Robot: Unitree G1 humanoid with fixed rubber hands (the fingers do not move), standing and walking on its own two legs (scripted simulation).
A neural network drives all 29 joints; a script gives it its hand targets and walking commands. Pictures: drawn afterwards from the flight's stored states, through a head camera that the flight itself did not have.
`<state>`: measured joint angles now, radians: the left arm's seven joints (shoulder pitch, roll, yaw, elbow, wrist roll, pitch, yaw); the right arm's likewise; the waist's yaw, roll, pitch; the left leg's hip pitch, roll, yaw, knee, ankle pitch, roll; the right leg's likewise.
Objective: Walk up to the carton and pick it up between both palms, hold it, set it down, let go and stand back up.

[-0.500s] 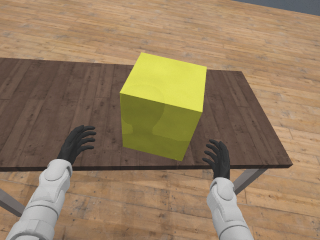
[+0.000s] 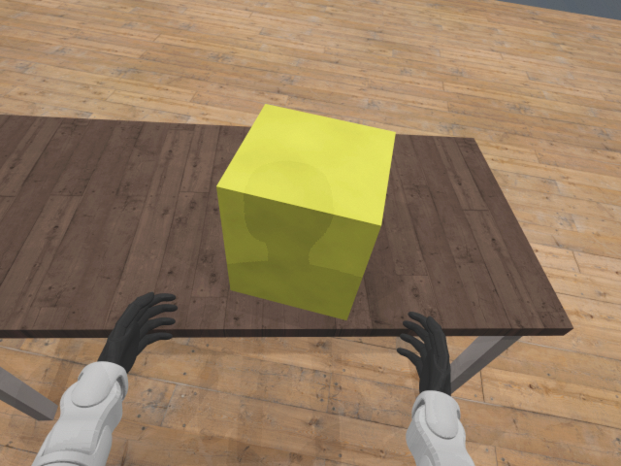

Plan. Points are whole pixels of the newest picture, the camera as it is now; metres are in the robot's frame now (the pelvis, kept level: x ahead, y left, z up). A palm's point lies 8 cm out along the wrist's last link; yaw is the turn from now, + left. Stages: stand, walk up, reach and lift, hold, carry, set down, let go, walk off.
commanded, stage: set down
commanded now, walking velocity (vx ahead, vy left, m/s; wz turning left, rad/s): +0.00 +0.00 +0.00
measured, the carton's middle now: (307, 216) +0.48 +0.02 +0.01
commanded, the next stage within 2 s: let go in 0.98 s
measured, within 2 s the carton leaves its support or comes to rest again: neither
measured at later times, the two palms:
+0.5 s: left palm (141, 392) +0.20 +0.22 -0.05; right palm (467, 416) +0.20 -0.21 -0.05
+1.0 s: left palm (146, 421) +0.17 +0.21 -0.06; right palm (481, 437) +0.18 -0.23 -0.07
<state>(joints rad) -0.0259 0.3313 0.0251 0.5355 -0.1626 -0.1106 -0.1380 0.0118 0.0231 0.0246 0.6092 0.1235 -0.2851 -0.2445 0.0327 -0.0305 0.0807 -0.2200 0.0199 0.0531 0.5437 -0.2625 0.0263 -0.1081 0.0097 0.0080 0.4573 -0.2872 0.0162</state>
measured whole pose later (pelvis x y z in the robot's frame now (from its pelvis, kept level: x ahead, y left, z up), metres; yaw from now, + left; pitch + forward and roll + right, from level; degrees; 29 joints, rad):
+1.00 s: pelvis +0.02 -0.03 +0.01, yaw +0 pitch -5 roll +0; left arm 0.19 0.20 0.04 0.54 -0.01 0.06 -0.04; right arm 0.16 -0.14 0.00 0.72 0.01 -0.21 -0.04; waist 0.02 0.00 0.08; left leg -0.09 0.01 0.05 0.39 -0.21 -0.01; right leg -0.01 0.01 0.00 0.38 -0.28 -0.01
